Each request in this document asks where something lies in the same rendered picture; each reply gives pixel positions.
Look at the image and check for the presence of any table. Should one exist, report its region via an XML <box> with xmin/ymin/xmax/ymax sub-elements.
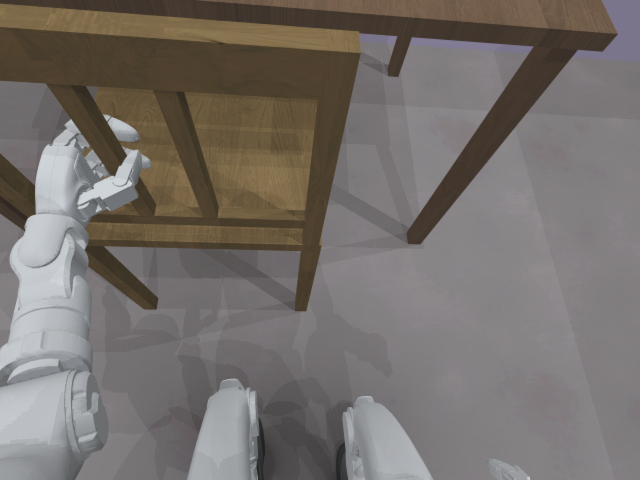
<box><xmin>0</xmin><ymin>0</ymin><xmax>618</xmax><ymax>244</ymax></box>

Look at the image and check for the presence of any left robot forearm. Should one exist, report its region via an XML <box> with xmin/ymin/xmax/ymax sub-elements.
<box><xmin>0</xmin><ymin>213</ymin><xmax>93</xmax><ymax>387</ymax></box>

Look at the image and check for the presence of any robot left hand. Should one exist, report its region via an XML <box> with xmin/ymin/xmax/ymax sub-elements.
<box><xmin>35</xmin><ymin>115</ymin><xmax>152</xmax><ymax>229</ymax></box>

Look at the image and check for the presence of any robot right hand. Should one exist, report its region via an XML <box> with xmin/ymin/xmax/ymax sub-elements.
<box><xmin>487</xmin><ymin>459</ymin><xmax>530</xmax><ymax>480</ymax></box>

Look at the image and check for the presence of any robot left thigh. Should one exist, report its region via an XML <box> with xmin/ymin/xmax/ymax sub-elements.
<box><xmin>187</xmin><ymin>386</ymin><xmax>259</xmax><ymax>480</ymax></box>

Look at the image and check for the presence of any left robot upper arm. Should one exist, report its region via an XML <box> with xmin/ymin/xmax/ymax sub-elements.
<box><xmin>0</xmin><ymin>369</ymin><xmax>109</xmax><ymax>480</ymax></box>

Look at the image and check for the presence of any right robot shin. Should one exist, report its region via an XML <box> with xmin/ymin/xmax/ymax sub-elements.
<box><xmin>346</xmin><ymin>396</ymin><xmax>374</xmax><ymax>480</ymax></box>

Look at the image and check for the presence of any chair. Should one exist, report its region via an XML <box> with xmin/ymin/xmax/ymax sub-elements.
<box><xmin>0</xmin><ymin>4</ymin><xmax>361</xmax><ymax>311</ymax></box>

